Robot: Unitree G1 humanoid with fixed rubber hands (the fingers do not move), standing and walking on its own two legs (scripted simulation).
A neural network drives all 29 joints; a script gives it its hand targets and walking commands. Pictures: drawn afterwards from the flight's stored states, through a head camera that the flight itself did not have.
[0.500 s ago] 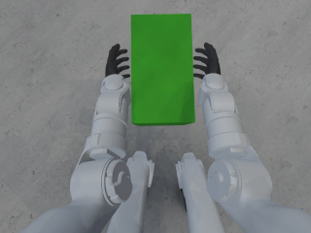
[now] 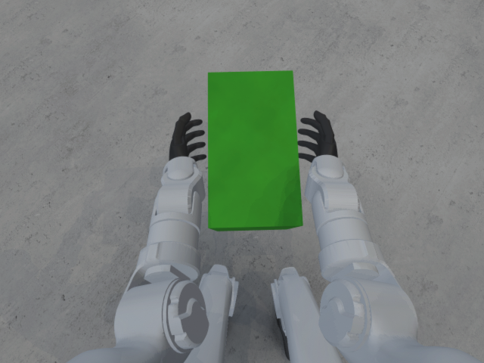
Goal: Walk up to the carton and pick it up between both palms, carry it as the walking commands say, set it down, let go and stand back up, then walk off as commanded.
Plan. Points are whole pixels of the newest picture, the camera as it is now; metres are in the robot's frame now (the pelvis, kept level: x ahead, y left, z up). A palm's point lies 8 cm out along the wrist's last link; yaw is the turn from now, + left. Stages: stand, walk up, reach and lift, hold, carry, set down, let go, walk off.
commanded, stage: reach and lift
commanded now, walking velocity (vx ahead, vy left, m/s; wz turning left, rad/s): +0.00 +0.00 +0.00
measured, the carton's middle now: (251, 158) +0.47 +0.01 -0.13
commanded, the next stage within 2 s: none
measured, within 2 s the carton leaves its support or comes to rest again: neither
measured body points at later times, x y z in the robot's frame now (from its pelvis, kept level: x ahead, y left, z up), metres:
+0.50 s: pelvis +0.02 +0.00 +0.07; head +0.18 +0.00 +0.49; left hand +0.42 +0.13 +0.02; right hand +0.43 -0.11 +0.02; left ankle +0.09 +0.13 -0.57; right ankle +0.08 -0.13 -0.57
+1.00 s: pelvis +0.04 +0.00 +0.12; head +0.15 +0.01 +0.56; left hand +0.41 +0.13 +0.09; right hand +0.41 -0.11 +0.09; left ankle +0.09 +0.13 -0.57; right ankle +0.08 -0.13 -0.57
